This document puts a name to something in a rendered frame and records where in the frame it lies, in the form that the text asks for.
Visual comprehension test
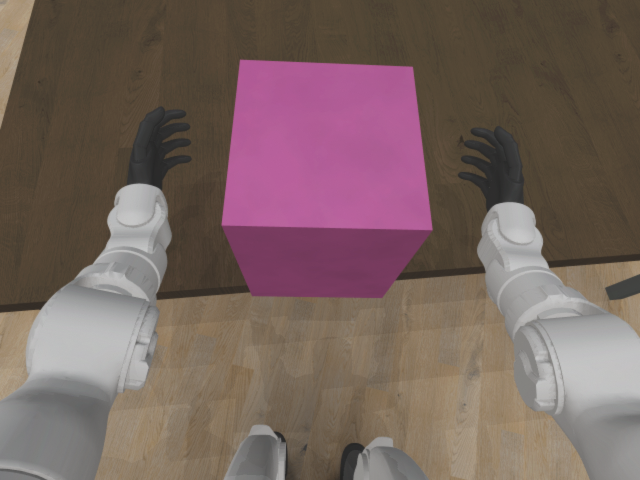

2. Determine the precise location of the right robot hand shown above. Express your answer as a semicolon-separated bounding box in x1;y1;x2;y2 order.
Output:
458;126;524;213

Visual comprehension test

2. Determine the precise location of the robot right thigh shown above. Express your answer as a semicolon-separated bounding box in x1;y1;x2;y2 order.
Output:
357;446;429;480

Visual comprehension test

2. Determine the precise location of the left robot forearm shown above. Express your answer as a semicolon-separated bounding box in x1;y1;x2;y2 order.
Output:
26;184;172;376

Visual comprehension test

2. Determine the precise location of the carton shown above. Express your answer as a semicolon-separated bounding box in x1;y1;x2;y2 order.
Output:
221;60;433;298

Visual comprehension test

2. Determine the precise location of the right robot upper arm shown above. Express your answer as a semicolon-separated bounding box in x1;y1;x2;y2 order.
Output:
514;313;640;480

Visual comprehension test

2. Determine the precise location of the right robot foot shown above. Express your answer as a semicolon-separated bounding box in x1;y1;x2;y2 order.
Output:
340;443;365;480

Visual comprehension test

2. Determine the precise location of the table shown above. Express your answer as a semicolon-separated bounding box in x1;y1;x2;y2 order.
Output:
0;0;640;313

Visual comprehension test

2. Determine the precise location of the right robot forearm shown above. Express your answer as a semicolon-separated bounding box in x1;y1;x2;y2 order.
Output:
477;202;640;344

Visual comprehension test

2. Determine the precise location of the left robot upper arm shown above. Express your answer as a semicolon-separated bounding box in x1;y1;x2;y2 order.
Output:
0;284;160;480

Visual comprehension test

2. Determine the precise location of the left robot hand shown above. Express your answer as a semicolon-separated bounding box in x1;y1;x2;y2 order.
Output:
127;106;192;191

